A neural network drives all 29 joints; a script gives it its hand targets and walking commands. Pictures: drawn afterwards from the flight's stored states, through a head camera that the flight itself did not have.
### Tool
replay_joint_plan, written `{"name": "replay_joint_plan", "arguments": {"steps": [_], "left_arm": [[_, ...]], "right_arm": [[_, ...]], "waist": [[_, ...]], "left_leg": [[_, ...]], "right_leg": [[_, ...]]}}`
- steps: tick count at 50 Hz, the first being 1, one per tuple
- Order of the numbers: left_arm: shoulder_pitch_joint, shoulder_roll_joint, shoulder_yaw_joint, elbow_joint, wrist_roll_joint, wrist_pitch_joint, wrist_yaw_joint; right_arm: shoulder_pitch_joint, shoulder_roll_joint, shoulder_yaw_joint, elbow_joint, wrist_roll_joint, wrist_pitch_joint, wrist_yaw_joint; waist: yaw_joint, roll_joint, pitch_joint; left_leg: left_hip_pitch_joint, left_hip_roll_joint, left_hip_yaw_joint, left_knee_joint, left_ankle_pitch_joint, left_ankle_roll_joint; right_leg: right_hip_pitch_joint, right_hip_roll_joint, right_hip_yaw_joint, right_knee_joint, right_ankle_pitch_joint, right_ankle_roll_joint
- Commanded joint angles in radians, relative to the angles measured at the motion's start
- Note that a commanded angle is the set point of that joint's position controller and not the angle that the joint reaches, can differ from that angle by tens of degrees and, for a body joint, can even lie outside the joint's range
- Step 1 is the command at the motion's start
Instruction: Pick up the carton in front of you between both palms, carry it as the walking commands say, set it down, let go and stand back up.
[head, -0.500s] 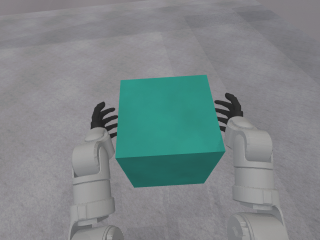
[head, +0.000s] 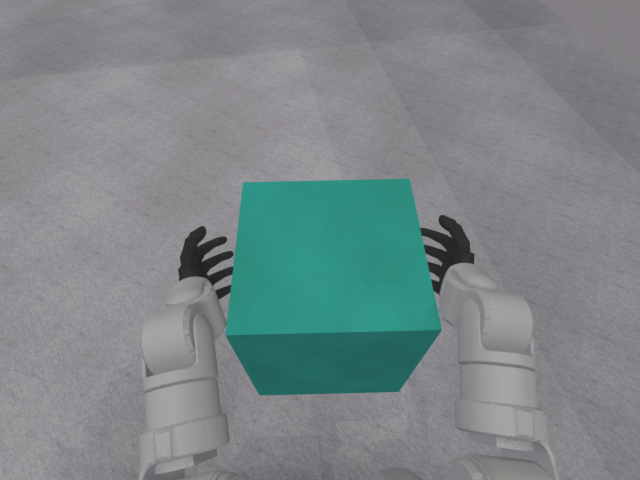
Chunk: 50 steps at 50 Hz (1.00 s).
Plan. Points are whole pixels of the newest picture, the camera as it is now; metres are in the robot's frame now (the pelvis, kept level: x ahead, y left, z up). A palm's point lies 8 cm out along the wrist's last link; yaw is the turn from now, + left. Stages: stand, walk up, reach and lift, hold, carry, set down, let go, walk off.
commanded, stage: carry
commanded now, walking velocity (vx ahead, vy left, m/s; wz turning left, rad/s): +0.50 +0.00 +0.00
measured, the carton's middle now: (328, 296) +0.35 -0.03 +0.00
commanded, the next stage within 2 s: none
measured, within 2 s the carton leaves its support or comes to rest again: neither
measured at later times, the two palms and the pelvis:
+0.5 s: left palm (216, 158) +0.55 +0.12 +0.09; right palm (409, 134) +0.57 -0.18 +0.09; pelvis +0.34 -0.05 +0.01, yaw +4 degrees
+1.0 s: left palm (196, 64) +0.85 +0.17 +0.09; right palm (349, 52) +0.84 -0.13 +0.10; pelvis +0.60 +0.03 +0.01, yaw +1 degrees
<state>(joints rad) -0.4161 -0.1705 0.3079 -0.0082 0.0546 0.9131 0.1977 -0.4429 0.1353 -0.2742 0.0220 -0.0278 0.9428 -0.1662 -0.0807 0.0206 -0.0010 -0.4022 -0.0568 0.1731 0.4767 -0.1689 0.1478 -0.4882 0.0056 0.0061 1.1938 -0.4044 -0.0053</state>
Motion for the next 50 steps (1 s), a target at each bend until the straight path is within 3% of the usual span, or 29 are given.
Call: {"name": "replay_joint_plan", "arguments": {"steps": [1, 6, 10, 12, 13, 14, 15, 16, 17, 18, 19, 21, 23, 25, 27, 31, 34, 35, 36, 37, 38, 39, 40, 41, 42, 44, 46, 48, 50], "left_arm": [[-0.449, -0.756, -0.613, -0.075, -0.086, -0.011, -0.011], [-0.313, -0.76, -0.695, -0.216, -0.128, 0.032, -0.018], [-0.129, -0.73, -0.768, -0.313, -0.18, 0.112, -0.027], [-0.091, -0.719, -0.793, -0.368, -0.209, 0.152, -0.038], [-0.07, -0.715, -0.799, -0.398, -0.222, 0.167, -0.043], [-0.065, -0.714, -0.8, -0.427, -0.227, 0.18, -0.047], [-0.03, -0.706, -0.789, -0.441, -0.225, 0.191, -0.048], [-0.006, -0.683, -0.782, -0.459, -0.221, 0.2, -0.047], [0.027, -0.698, -0.774, -0.472, -0.225, 0.209, -0.048], [0.034, -0.737, -0.782, -0.505, -0.231, 0.215, -0.056], [0.058, -0.762, -0.79, -0.523, -0.236, 0.215, -0.065], [0.034, -0.785, -0.813, -0.557, -0.24, 0.212, -0.083], [0.042, -0.762, -0.821, -0.561, -0.238, 0.213, -0.094], [0.065, -0.734, -0.82, -0.572, -0.245, 0.211, -0.098], [0.092, -0.699, -0.815, -0.575, -0.237, 0.209, -0.095], [0.149, -0.636, -0.805, -0.575, -0.21, 0.215, -0.075], [0.098, -0.574, -0.796, -0.572, -0.198, 0.221, -0.053], [0.083, -0.554, -0.79, -0.563, -0.195, 0.225, -0.044], [0.078, -0.529, -0.781, -0.549, -0.191, 0.23, -0.035], [0.08, -0.499, -0.771, -0.532, -0.185, 0.235, -0.025], [0.088, -0.487, -0.765, -0.53, -0.183, 0.239, -0.016], [0.101, -0.498, -0.77, -0.512, -0.187, 0.242, -0.012], [0.083, -0.55, -0.794, -0.536, -0.211, 0.233, -0.018], [0.068, -0.606, -0.808, -0.54, -0.228, 0.226, -0.031], [0.063, -0.662, -0.823, -0.533, -0.237, 0.217, -0.045], [0.072, -0.745, -0.838, -0.537, -0.232, 0.197, -0.064], [0.101, -0.772, -0.83, -0.558, -0.212, 0.179, -0.069], [0.12, -0.759, -0.825, -0.581, -0.198, 0.176, -0.067], [0.134, -0.725, -0.818, -0.597, -0.191, 0.183, -0.063]], "right_arm": [[-0.565, 0.829, 0.716, -0.177, 0.227, -0.041, 0.035], [-0.366, 0.788, 0.719, -0.284, 0.224, -0.001, 0.039], [-0.074, 0.694, 0.681, -0.361, 0.161, 0.075, 0.033], [0.015, 0.68, 0.665, -0.403, 0.148, 0.113, 0.033], [0.026, 0.678, 0.665, -0.435, 0.152, 0.13, 0.033], [0.041, 0.677, 0.672, -0.462, 0.156, 0.145, 0.032], [0.024, 0.667, 0.681, -0.5, 0.162, 0.16, 0.031], [0.022, 0.668, 0.691, -0.538, 0.174, 0.175, 0.033], [0.028, 0.674, 0.712, -0.553, 0.189, 0.187, 0.038], [0.046, 0.704, 0.729, -0.569, 0.2, 0.19, 0.044], [0.058, 0.726, 0.735, -0.585, 0.207, 0.192, 0.054], [0.056, 0.752, 0.746, -0.596, 0.202, 0.187, 0.07], [0.067, 0.752, 0.753, -0.593, 0.186, 0.182, 0.07], [0.09, 0.738, 0.765, -0.595, 0.175, 0.18, 0.066], [0.106, 0.712, 0.771, -0.605, 0.172, 0.18, 0.061], [0.14, 0.648, 0.766, -0.617, 0.178, 0.188, 0.055], [0.117, 0.582, 0.732, -0.587, 0.173, 0.194, 0.044], [0.128, 0.555, 0.714, -0.561, 0.166, 0.195, 0.035], [0.148, 0.526, 0.69, -0.53, 0.157, 0.196, 0.024], [0.155, 0.501, 0.667, -0.509, 0.148, 0.197, 0.014], [0.163, 0.461, 0.648, -0.503, 0.139, 0.198, 0.005], [0.182, 0.483, 0.641, -0.49, 0.14, 0.197, -0.001], [0.164, 0.534, 0.664, -0.52, 0.158, 0.188, 0.006], [0.153, 0.59, 0.676, -0.549, 0.17, 0.176, 0.018], [0.131, 0.645, 0.696, -0.57, 0.183, 0.167, 0.032], [0.094, 0.729, 0.747, -0.601, 0.208, 0.15, 0.061], [0.096, 0.75, 0.771, -0.625, 0.215, 0.14, 0.08], [0.115, 0.733, 0.783, -0.648, 0.222, 0.14, 0.087], [0.115, 0.695, 0.79, -0.668, 0.228, 0.151, 0.085]], "waist": [[0.026, 0.044, -0.465], [0.054, 0.102, -0.397], [0.053, 0.145, -0.317], [0.053, 0.149, -0.309], [0.071, 0.143, -0.323], [0.082, 0.123, -0.357], [0.107, 0.035, -0.416], [0.11, -0.228, -0.478], [0.108, -0.312, -0.468], [0.103, -0.201, -0.442], [0.104, -0.095, -0.408], [0.086, -0.052, -0.332], [0.081, -0.137, -0.276], [0.081, -0.164, -0.237], [0.084, -0.185, -0.211], [0.095, -0.161, -0.168], [0.097, -0.141, -0.141], [0.09, -0.116, -0.152], [0.077, -0.071, -0.182], [0.062, -0.022, -0.229], [0.056, 0.196, -0.288], [0.057, 0.33, -0.352], [0.052, 0.241, -0.366], [0.053, 0.162, -0.382], [0.054, 0.096, -0.392], [0.064, 0.093, -0.393], [0.07, 0.131, -0.392], [0.063, 0.155, -0.385], [0.075, 0.099, -0.357]], "left_leg": [[0.516, 0.319, -0.356, -0.206, 0.347, 0.069], [0.568, 0.266, -0.198, -0.211, 0.569, -0.013], [0.606, 0.233, -0.11, -0.178, 0.69, -0.044], [0.592, 0.221, -0.07, -0.098, 0.798, -0.058], [0.538, 0.208, -0.032, -0.003, 0.802, -0.077], [0.415, 0.189, 0.0, 0.121, 0.718, -0.107], [0.173, 0.156, 0.0, 0.321, 0.479, -0.135], [-0.136, 0.064, -0.029, 0.604, 0.07, -0.148], [-0.31, 0.018, -0.107, 0.782, -0.31, -0.135], [-0.363, 0.083, -0.174, 0.843, -0.318, -0.123], [-0.337, 0.128, -0.188, 0.791, -0.264, -0.123], [-0.236, 0.177, -0.184, 0.574, -0.182, -0.137], [-0.173, 0.171, -0.111, 0.432, -0.128, -0.152], [-0.101, 0.165, -0.073, 0.28, -0.055, -0.161], [-0.087, 0.156, -0.038, 0.163, 0.006, -0.165], [-0.075, 0.152, -0.002, 0.069, 0.106, -0.17], [-0.032, 0.146, 0.028, 0.028, 0.106, -0.166], [0.033, 0.132, 0.043, 0.008, 0.062, -0.153], [0.145, 0.109, 0.063, -0.029, -0.002, -0.137], [0.314, 0.169, -0.004, -0.039, 0.037, -0.114], [0.478, 0.387, -0.335, -0.094, 0.244, -0.037], [0.608, 0.475, -0.521, -0.136, 0.471, 0.06], [0.63, 0.48, -0.464, -0.131, 0.652, 0.09], [0.569, 0.468, -0.405, -0.113, 0.763, 0.069], [0.519, 0.446, -0.325, -0.121, 0.74, 0.03], [0.431, 0.393, -0.204, -0.166, 0.589, -0.032], [0.359, 0.335, -0.111, -0.167, 0.513, -0.057], [0.349, 0.325, -0.088, -0.155, 0.459, -0.055], [0.281, 0.298, -0.043, -0.119, 0.311, -0.093]], "right_leg": [[-0.143, -0.051, -0.029, -0.24, 0.083, 0.017], [-0.135, -0.048, -0.113, -0.519, 0.287, 0.027], [-0.076, -0.018, -0.191, -0.723, 0.405, 0.015], [0.032, 0.014, -0.252, -0.792, 0.43, 0.004], [0.153, 0.03, -0.283, -0.833, 0.455, -0.003], [0.339, 0.014, -0.264, -0.835, 0.448, -0.025], [0.59, -0.108, -0.08, -0.784, 0.448, -0.089], [0.792, -0.352, 0.325, -0.8, 0.456, -0.205], [0.82, -0.446, 0.484, -0.891, 0.487, -0.289], [0.781, -0.448, 0.421, -0.882, 0.445, -0.285], [0.685, -0.406, 0.322, -0.896, 0.441, -0.23], [0.486, -0.359, 0.184, -0.998, 0.261, -0.152], [0.359, -0.318, 0.06, -1.074, 0.11, -0.122], [0.296, -0.288, -0.039, -1.097, 0.093, -0.114], [0.307, -0.28, -0.077, -1.103, 0.098, -0.112], [0.353, -0.284, -0.086, -1.085, 0.128, -0.103], [0.37, -0.265, -0.104, -1.025, 0.157, -0.088], [0.364, -0.242, -0.125, -0.947, 0.164, -0.077], [0.347, -0.2, -0.18, -0.788, 0.274, -0.052], [0.257, -0.171, -0.225, -0.616, 0.388, -0.01], [0.064, -0.076, -0.239, -0.34, 0.223, 0.047], [-0.114, -0.008, -0.171, -0.145, -0.109, 0.061], [-0.16, -0.039, -0.109, -0.078, -0.165, 0.038], [-0.141, -0.072, -0.075, -0.076, -0.166, 0.036], [-0.102, -0.096, -0.055, -0.151, -0.132, 0.031], [0.004, -0.106, -0.077, -0.349, -0.062, 0.033], [0.125, -0.068, -0.122, -0.539, 0.005, 0.036], [0.181, -0.052, -0.159, -0.642, 0.105, 0.033], [0.281, -0.074, -0.17, -0.791, 0.328, 0.022]]}}
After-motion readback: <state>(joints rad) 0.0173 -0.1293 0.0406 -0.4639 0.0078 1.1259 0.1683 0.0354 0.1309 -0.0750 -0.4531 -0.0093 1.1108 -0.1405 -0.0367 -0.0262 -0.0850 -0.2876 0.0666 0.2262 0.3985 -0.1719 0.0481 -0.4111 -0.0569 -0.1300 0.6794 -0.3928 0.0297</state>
